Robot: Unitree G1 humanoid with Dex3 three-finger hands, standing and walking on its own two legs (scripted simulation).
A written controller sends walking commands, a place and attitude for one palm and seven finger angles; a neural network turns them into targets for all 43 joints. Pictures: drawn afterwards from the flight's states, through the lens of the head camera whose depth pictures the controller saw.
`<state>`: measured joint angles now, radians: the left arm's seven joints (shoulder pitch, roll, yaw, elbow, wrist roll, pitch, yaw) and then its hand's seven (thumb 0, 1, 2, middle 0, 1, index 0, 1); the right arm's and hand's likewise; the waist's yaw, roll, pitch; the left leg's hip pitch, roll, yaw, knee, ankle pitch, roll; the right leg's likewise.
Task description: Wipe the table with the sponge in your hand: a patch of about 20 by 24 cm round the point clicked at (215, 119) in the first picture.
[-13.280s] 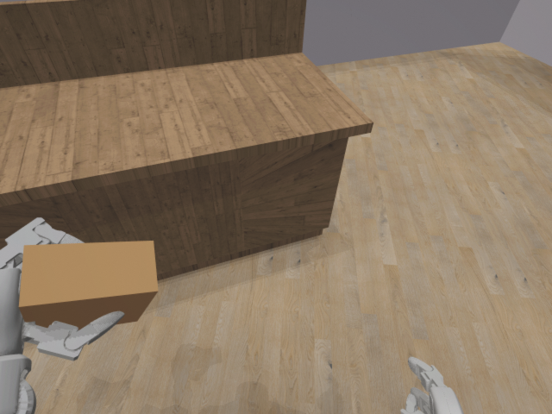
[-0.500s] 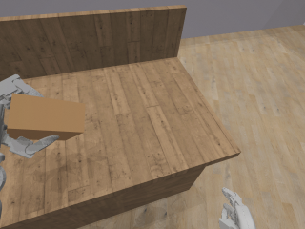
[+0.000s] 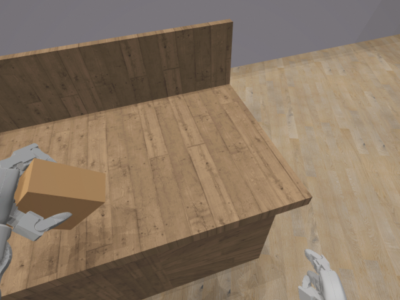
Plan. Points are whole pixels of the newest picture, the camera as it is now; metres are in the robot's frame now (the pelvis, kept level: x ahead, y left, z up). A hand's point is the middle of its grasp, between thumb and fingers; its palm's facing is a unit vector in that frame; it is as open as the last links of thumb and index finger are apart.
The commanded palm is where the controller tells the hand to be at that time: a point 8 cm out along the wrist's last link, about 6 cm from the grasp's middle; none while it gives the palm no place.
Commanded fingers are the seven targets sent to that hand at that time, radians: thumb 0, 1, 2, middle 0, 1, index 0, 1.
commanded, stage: turn the palm down, sponge in hand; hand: left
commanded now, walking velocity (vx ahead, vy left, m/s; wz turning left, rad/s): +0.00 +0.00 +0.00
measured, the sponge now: (65, 200) +0.23 +0.27 +0.12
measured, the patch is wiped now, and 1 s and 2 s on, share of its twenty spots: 0.00 0.00 0.00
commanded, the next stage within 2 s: move the sponge above the wiping area in 1.62 s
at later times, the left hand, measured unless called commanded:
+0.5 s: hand (52, 208) +0.22 +0.29 +0.11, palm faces +0.17 -0.41 -0.90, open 9.7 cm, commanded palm +0.19 +0.30 +0.17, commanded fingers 0.00 0.10 1.30 -1.20 -1.60 -1.20 -1.60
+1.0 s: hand (55, 201) +0.24 +0.30 +0.10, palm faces +0.04 -0.20 -0.98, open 9.7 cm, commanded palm +0.21 +0.31 +0.17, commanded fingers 0.00 0.10 1.30 -1.20 -1.60 -1.20 -1.60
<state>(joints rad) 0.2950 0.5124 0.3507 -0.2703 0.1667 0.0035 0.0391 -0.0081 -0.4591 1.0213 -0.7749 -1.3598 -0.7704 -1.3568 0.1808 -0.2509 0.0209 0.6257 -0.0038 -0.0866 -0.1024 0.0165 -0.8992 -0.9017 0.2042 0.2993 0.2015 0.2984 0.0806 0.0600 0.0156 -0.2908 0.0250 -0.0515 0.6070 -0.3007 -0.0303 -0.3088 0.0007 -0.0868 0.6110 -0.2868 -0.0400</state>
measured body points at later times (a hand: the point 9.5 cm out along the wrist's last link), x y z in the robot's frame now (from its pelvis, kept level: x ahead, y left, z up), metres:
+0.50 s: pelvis +0.01 +0.01 +0.00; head +0.02 -0.03 +0.45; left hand +0.20 +0.31 +0.16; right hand +0.20 -0.24 -0.09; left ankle +0.02 +0.15 -0.73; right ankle +0.03 -0.09 -0.73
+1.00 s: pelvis +0.01 +0.04 +0.01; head +0.01 +0.01 +0.46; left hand +0.23 +0.31 +0.15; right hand +0.25 -0.17 -0.07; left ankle +0.02 +0.15 -0.73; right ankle +0.03 -0.09 -0.73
